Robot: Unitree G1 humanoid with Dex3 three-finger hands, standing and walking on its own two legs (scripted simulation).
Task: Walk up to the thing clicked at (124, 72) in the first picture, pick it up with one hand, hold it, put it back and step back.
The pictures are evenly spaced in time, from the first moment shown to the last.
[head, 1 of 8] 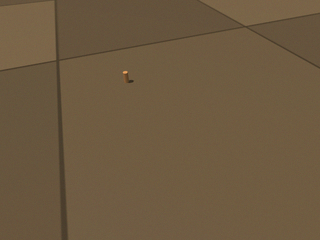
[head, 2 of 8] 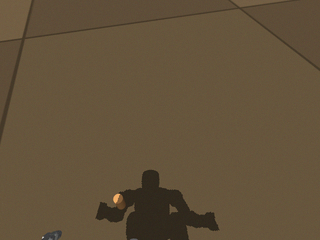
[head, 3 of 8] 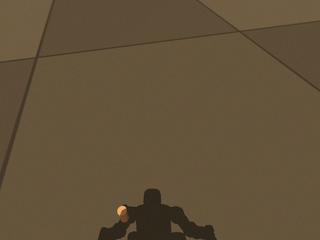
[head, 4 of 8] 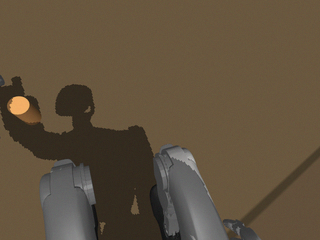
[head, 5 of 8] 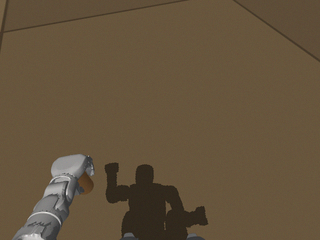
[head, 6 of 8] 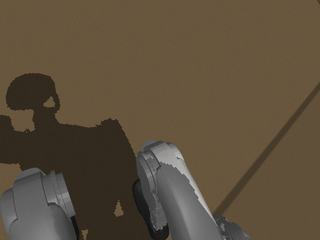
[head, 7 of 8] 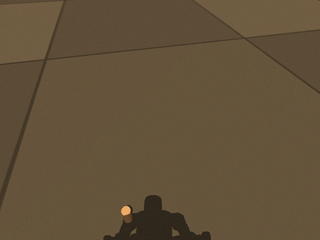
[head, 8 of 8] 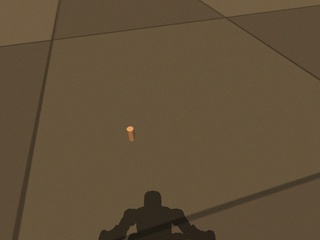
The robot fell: no
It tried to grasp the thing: yes
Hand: left
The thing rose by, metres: 0.65
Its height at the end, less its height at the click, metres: +0.00
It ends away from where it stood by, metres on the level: 0.01
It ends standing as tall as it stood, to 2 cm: yes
